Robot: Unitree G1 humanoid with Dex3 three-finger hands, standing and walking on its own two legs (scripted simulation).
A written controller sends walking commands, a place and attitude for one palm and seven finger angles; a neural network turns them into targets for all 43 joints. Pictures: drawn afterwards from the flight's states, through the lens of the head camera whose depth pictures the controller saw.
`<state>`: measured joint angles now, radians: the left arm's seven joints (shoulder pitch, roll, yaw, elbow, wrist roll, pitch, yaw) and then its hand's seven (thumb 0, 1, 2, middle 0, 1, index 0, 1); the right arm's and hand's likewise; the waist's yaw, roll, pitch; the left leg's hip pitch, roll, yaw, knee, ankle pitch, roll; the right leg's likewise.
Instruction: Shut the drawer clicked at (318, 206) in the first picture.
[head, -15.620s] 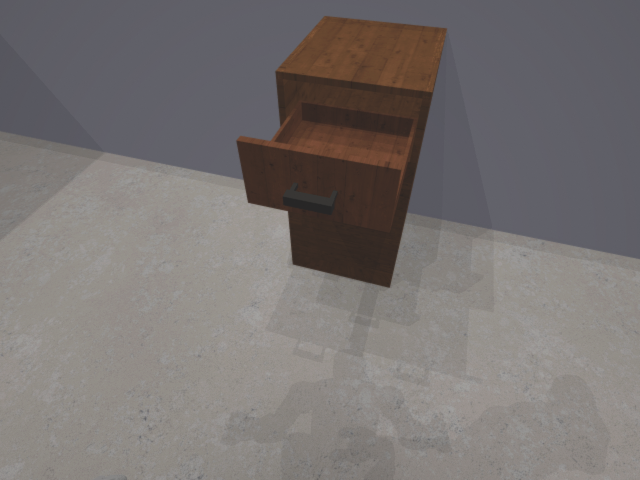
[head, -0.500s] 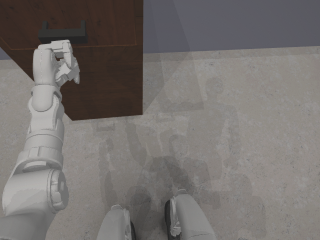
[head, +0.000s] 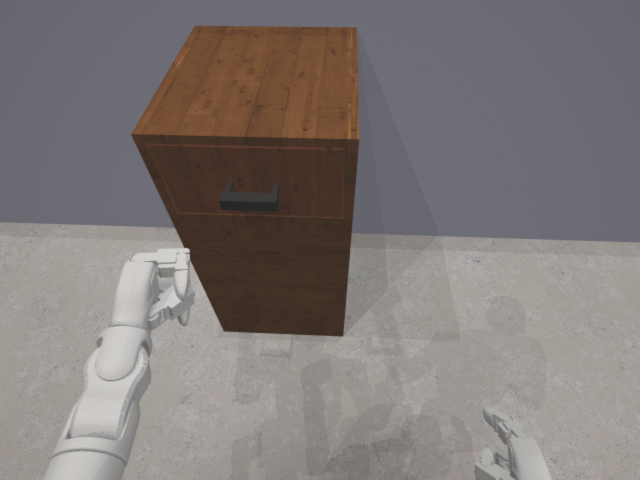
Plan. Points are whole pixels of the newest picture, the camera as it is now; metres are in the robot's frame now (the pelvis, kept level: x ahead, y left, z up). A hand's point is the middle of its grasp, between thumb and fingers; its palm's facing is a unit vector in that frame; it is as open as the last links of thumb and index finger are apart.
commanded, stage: draw the hand back to the body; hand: left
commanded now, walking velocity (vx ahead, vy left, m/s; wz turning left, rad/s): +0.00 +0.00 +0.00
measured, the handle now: (251, 194) +0.62 +0.16 -0.06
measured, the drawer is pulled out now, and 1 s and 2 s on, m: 0.00 0.00 0.00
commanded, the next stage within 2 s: step back with the hand held close in 0.72 s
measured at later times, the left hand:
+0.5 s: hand (32, 367) +0.19 +0.24 +0.17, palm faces +0.38 -0.84 -0.38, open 3.3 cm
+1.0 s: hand out of the picture +0.17 +0.25 +0.19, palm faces +0.41 -0.79 -0.44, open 3.3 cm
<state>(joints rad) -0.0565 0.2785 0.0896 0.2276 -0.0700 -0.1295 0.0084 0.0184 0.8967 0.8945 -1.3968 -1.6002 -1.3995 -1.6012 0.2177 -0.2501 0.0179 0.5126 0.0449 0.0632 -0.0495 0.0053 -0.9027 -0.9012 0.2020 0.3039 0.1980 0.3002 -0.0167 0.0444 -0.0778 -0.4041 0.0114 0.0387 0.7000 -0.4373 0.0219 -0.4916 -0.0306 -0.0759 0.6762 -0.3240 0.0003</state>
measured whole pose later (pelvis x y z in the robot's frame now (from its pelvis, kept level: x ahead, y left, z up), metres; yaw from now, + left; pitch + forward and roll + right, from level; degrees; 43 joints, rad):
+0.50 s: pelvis +0.00 +0.00 +0.02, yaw +1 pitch -4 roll -1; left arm 0.46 0.32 0.24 -0.40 -0.05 -0.04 0.09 0.02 0.89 0.89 -1.40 -1.60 -1.40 -1.60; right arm 0.21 -0.23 0.05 0.59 -0.01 -0.07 -0.06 0.01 -0.90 -0.90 0.20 0.30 0.20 0.30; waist 0.07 0.08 0.00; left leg -0.03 0.00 0.03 0.42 -0.32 0.02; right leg -0.11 -0.02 -0.09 0.39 -0.21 0.01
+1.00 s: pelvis -0.02 +0.00 +0.02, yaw +1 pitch -2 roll -1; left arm 0.53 0.34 0.36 -0.45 -0.03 -0.18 0.11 0.02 0.89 0.89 -1.40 -1.60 -1.41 -1.60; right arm 0.21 -0.23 0.02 0.59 -0.02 -0.09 -0.07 0.01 -0.90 -0.90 0.21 0.30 0.20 0.30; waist 0.02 0.06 0.01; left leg -0.13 0.01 0.03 0.45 -0.29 0.02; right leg -0.19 -0.02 -0.09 0.38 -0.16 0.00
